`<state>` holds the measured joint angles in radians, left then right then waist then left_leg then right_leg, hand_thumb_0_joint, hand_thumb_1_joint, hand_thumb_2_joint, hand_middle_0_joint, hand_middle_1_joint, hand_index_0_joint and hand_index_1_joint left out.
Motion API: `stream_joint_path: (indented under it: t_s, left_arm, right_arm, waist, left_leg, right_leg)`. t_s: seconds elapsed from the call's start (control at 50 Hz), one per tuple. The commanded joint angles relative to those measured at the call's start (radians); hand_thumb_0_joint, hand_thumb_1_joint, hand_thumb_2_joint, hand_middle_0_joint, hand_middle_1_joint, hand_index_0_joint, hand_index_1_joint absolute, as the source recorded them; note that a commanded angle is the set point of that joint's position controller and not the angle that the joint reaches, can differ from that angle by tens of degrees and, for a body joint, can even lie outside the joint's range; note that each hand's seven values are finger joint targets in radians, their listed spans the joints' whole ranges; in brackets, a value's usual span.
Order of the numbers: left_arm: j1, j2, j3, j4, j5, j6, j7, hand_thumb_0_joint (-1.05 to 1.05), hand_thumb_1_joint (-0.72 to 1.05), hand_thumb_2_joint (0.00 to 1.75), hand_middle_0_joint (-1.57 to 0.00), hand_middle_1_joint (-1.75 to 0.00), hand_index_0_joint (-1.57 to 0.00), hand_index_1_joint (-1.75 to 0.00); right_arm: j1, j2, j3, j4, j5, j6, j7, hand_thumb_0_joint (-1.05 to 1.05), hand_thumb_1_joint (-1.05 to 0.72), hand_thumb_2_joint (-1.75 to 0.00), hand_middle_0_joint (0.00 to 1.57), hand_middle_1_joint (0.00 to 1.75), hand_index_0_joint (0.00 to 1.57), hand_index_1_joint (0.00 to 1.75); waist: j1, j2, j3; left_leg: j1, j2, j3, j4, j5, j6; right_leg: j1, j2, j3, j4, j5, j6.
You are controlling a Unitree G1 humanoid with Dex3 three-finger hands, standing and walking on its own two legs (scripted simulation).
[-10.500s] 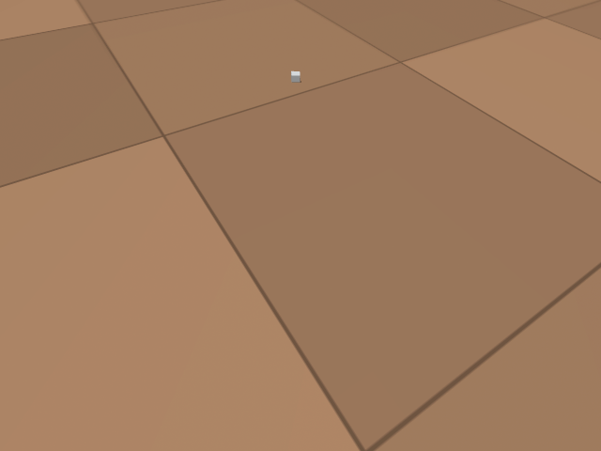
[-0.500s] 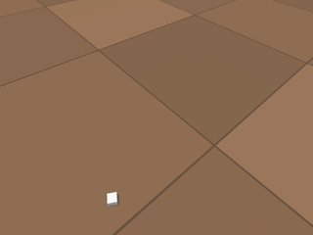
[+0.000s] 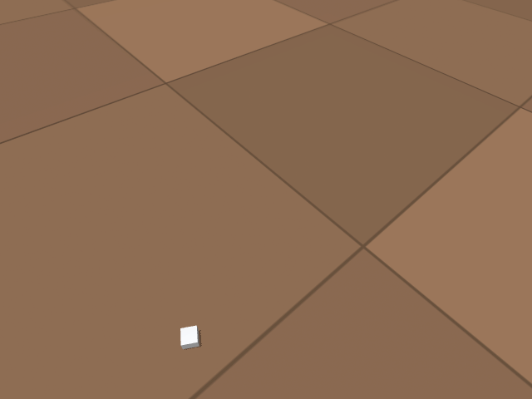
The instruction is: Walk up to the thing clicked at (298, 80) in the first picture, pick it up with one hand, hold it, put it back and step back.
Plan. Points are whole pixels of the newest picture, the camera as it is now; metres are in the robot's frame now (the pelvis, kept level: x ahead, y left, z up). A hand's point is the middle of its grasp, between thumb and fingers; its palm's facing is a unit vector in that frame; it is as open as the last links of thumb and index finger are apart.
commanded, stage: stand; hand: left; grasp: from above
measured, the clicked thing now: (189, 337) +0.44 +0.25 -0.76
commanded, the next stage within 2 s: rise first in 0.12 s
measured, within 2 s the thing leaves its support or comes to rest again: neither
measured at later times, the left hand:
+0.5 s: hand out of the picture +0.16 +0.25 -0.17, palm faces -0.03 -0.94 -0.34, open 9.4 cm
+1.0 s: hand out of the picture +0.12 +0.27 -0.23, palm faces -0.14 -0.88 -0.46, open 12.9 cm
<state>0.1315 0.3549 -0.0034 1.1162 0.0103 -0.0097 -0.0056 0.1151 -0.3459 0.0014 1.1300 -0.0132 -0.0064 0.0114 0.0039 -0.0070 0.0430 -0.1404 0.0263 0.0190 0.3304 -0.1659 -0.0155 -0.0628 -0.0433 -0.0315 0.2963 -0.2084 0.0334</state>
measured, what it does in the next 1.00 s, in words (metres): lowers itself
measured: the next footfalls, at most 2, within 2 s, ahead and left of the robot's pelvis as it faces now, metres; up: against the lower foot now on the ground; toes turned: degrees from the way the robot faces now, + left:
none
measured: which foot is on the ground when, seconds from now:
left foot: down 0.00-1.00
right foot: down 0.00-1.00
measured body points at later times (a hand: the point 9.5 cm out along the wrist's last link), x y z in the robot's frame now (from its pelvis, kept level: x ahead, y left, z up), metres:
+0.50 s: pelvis -0.01 +0.00 -0.02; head +0.05 +0.01 +0.42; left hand +0.16 +0.30 -0.15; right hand +0.08 -0.27 -0.14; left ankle +0.01 +0.13 -0.75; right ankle -0.03 -0.14 -0.75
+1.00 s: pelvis -0.02 +0.00 -0.09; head +0.08 +0.02 +0.35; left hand +0.13 +0.31 -0.20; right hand +0.15 -0.25 -0.18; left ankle +0.01 +0.13 -0.75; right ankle -0.03 -0.14 -0.75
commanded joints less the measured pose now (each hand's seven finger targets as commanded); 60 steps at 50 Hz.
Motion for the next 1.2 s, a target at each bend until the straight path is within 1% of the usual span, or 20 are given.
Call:
stream_joint_path:
  t_s: [0.0,0.12,0.18,0.2,0.22,0.24,0.26,0.28,0.32,0.36,0.4,0.42,0.46,0.52,0.58,0.66,0.8,0.92,1.08,1.18]
  left_arm:
    - [-0.017,0.210,0.042,-0.054,0.001,-0.018,0.016,0.00,0.90,0.90,-0.20,-0.30,-0.20,-0.30]
    - [-0.010,0.206,0.043,-0.052,0.003,-0.015,0.014,0.00,0.90,0.90,-0.20,-0.30,-0.20,-0.30]
    - [-0.016,0.210,0.044,-0.054,0.006,-0.017,0.015,0.00,0.90,0.90,-0.20,-0.30,-0.20,-0.30]
    - [-0.023,0.212,0.045,-0.056,0.004,-0.018,0.015,0.00,0.82,0.93,-0.22,-0.37,-0.20,-0.38]
    - [-0.374,0.055,0.051,-0.407,-0.051,-0.112,0.033,0.00,0.74,0.91,-0.25,-0.43,-0.20,-0.46]
    - [-0.495,0.092,0.063,-0.352,-0.050,-0.106,0.036,0.00,0.66,0.89,-0.26,-0.46,-0.22,-0.51]
    - [-0.346,0.137,0.100,-0.173,-0.035,-0.063,0.041,0.00,0.58,0.87,-0.25,-0.54,-0.22,-0.58]
    - [-0.249,0.172,0.134,-0.110,-0.024,-0.045,0.030,0.00,0.50,0.87,-0.26,-0.60,-0.23,-0.63]
    - [-0.330,0.264,0.180,-0.168,0.012,-0.051,0.014,0.00,0.34,0.83,-0.26,-0.74,-0.26,-0.74]
    - [-0.171,0.224,0.195,-0.058,0.068,-0.027,-0.015,0.00,0.21,0.79,-0.26,-0.84,-0.28,-0.81]
    - [-0.090,0.237,0.236,-0.118,0.109,-0.009,-0.027,0.00,0.05,0.80,-0.26,-0.85,-0.28,-0.84]
    - [-0.058,0.229,0.241,-0.142,0.118,0.008,-0.026,0.00,-0.03,0.78,-0.27,-0.86,-0.28,-0.84]
    - [-0.088,0.172,0.196,-0.177,0.139,0.050,-0.019,0.00,-0.19,0.79,-0.28,-0.85,-0.28,-0.85]
    - [-0.123,0.183,0.197,-0.231,0.159,0.105,-0.003,0.00,-0.36,0.81,-0.30,-0.83,-0.28,-0.85]
    - [-0.091,0.152,0.193,-0.282,0.167,0.130,0.007,0.00,-0.40,0.84,-0.29,-0.83,-0.26,-0.86]
    - [-0.143,0.185,0.229,-0.440,0.188,0.105,0.017,0.00,-0.40,0.83,-0.30,-0.82,-0.27,-0.85]
    - [0.013,0.195,0.246,-0.636,0.222,0.130,0.016,0.00,-0.37,0.81,-0.34,-0.78,-0.30,-0.82]
    - [0.084,0.164,0.229,-0.681,0.237,0.179,0.009,0.00,-0.33,0.76,-0.38,-0.74,-0.35,-0.77]
    - [0.127,0.169,0.244,-0.742,0.271,0.164,0.020,0.00,-0.29,0.71,-0.43,-0.72,-0.40,-0.74]
    - [0.027,0.209,0.237,-0.732,0.337,0.112,0.025,0.00,-0.28,0.70,-0.44,-0.71,-0.41,-0.74]
  right_arm:
    - [-0.037,-0.218,-0.039,-0.053,0.006,-0.025,-0.019,0.00,-0.90,-0.90,0.20,0.30,0.20,0.30]
    - [-0.043,-0.224,-0.043,-0.055,0.004,-0.022,-0.019,0.00,-0.90,-0.90,0.20,0.30,0.20,0.30]
    - [-0.044,-0.220,-0.044,-0.058,0.005,-0.023,-0.018,0.00,-0.90,-0.90,0.20,0.30,0.20,0.30]
    - [-0.037,-0.217,-0.042,-0.058,0.005,-0.023,-0.018,0.00,-0.88,-0.90,0.20,0.30,0.20,0.30]
    - [-0.016,-0.054,0.000,-0.340,0.074,-0.071,-0.039,0.00,-0.94,-0.91,0.20,0.30,0.20,0.30]
    - [0.034,-0.085,-0.009,-0.284,0.074,-0.068,-0.049,0.00,-0.93,-0.90,0.20,0.30,0.20,0.30]
    - [0.069,-0.108,-0.019,-0.269,0.071,-0.056,-0.055,0.00,-0.92,-0.90,0.20,0.30,0.20,0.30]
    - [0.074,-0.115,-0.034,-0.302,0.072,-0.046,-0.055,0.00,-0.90,-0.90,0.20,0.30,0.20,0.30]
    - [0.111,-0.116,-0.060,-0.333,0.059,-0.048,-0.068,0.00,-0.89,-0.90,0.20,0.30,0.20,0.30]
    - [0.153,-0.111,-0.082,-0.364,0.039,-0.051,-0.058,0.00,-0.91,-0.90,0.20,0.30,0.20,0.30]
    - [0.155,-0.102,-0.098,-0.413,0.030,-0.052,-0.045,0.00,-0.90,-0.90,0.20,0.30,0.20,0.30]
    - [0.146,-0.098,-0.101,-0.445,0.033,-0.053,-0.044,0.00,-0.88,-0.89,0.20,0.30,0.20,0.30]
    - [0.120,-0.077,-0.090,-0.489,0.039,-0.051,-0.040,0.00,-0.87,-0.89,0.20,0.30,0.20,0.30]
    - [0.084,-0.077,-0.091,-0.547,0.041,-0.057,-0.034,0.00,-0.88,-0.89,0.20,0.30,0.20,0.30]
    - [0.101,-0.068,-0.094,-0.576,0.041,-0.075,-0.027,0.00,-0.87,-0.89,0.20,0.30,0.20,0.30]
    - [0.123,-0.058,-0.104,-0.602,0.031,-0.107,-0.026,0.00,-0.89,-0.89,0.20,0.30,0.20,0.30]
    - [0.115,-0.050,-0.106,-0.645,0.026,-0.141,-0.046,0.00,-0.88,-0.89,0.20,0.30,0.20,0.30]
    - [0.093,-0.043,-0.097,-0.661,0.020,-0.163,-0.054,0.00,-0.92,-0.90,0.20,0.30,0.20,0.30]
    - [0.071,-0.030,-0.091,-0.690,0.010,-0.199,-0.049,0.00,-0.93,-0.90,0.20,0.30,0.20,0.30]
    - [0.056,-0.042,-0.097,-0.679,0.011,-0.214,-0.036,0.00,-0.93,-0.91,0.20,0.30,0.20,0.30]
  waist:
    - [-0.003,0.020,-0.071]
    - [0.000,0.019,-0.047]
    - [-0.002,0.004,-0.070]
    - [-0.006,0.002,-0.072]
    - [-0.123,0.045,0.005]
    - [-0.095,0.031,-0.039]
    - [-0.090,-0.019,-0.022]
    - [-0.050,-0.034,-0.026]
    - [-0.035,-0.005,-0.181]
    - [-0.032,-0.006,-0.241]
    - [0.027,0.053,-0.341]
    - [0.036,0.086,-0.363]
    - [0.022,0.081,-0.296]
    - [0.007,0.048,-0.237]
    - [-0.013,0.011,-0.242]
    - [-0.022,0.039,-0.328]
    - [-0.020,0.089,-0.398]
    - [-0.040,0.074,-0.379]
    - [-0.031,0.081,-0.416]
    - [-0.046,0.089,-0.457]
  left_leg:
    - [0.056,0.114,-0.090,-0.035,0.214,0.032]
    - [0.036,0.108,-0.093,-0.049,0.136,0.032]
    - [0.052,0.112,-0.094,-0.038,0.174,0.038]
    - [0.053,0.112,-0.092,-0.037,0.193,0.038]
    - [-0.057,-0.022,0.031,0.023,0.028,0.021]
    - [-0.047,-0.024,0.025,0.042,0.006,0.019]
    - [-0.083,-0.029,0.023,0.063,-0.020,0.024]
    - [-0.118,-0.023,0.027,0.093,-0.005,0.024]
    - [-0.111,-0.023,0.021,0.161,0.063,0.024]
    - [-0.158,-0.025,0.011,0.238,0.125,0.020]
    - [-0.169,-0.033,0.013,0.277,0.181,0.011]
    - [-0.162,-0.036,0.015,0.276,0.186,0.007]
    - [-0.222,-0.038,0.013,0.278,0.136,0.005]
    - [-0.317,-0.028,0.006,0.325,0.042,0.007]
    - [-0.374,-0.023,0.004,0.386,-0.015,0.014]
    - [-0.441,-0.014,-0.007,0.505,-0.018,0.019]
    - [-0.466,-0.001,-0.021,0.573,-0.018,0.016]
    - [-0.540,0.004,-0.027,0.637,-0.059,0.021]
    - [-0.661,0.000,-0.032,0.757,-0.071,0.024]
    - [-0.760,0.003,-0.045,0.879,-0.069,0.029]
  right_leg:
    - [-0.016,-0.106,0.069,-0.036,0.172,-0.044]
    - [-0.031,-0.102,0.069,-0.047,0.114,-0.045]
    - [-0.021,-0.107,0.070,-0.046,0.145,-0.046]
    - [-0.012,-0.110,0.071,-0.042,0.162,-0.046]
    - [-0.273,0.042,0.006,0.046,0.111,-0.039]
    - [-0.230,0.037,-0.004,0.060,0.089,-0.041]
    - [-0.243,0.044,-0.017,0.069,0.048,-0.046]
    - [-0.243,0.046,-0.025,0.098,0.040,-0.045]
    - [-0.246,0.044,-0.011,0.172,0.108,-0.045]
    - [-0.277,0.045,-0.011,0.248,0.160,-0.048]
    - [-0.249,0.045,-0.010,0.293,0.182,-0.054]
    - [-0.245,0.047,-0.010,0.297,0.173,-0.055]
    - [-0.292,0.049,-0.011,0.294,0.125,-0.055]
    - [-0.386,0.054,-0.018,0.329,0.025,-0.053]
    - [-0.465,0.058,-0.020,0.390,-0.031,-0.051]
    - [-0.562,0.055,-0.011,0.514,-0.029,-0.048]
    - [-0.631,0.053,-0.007,0.596,-0.035,-0.049]
    - [-0.708,0.055,-0.011,0.642,-0.072,-0.048]
    - [-0.826,0.058,-0.012,0.766,-0.088,-0.049]
    - [-0.974,0.058,-0.008,0.893,-0.099,-0.050]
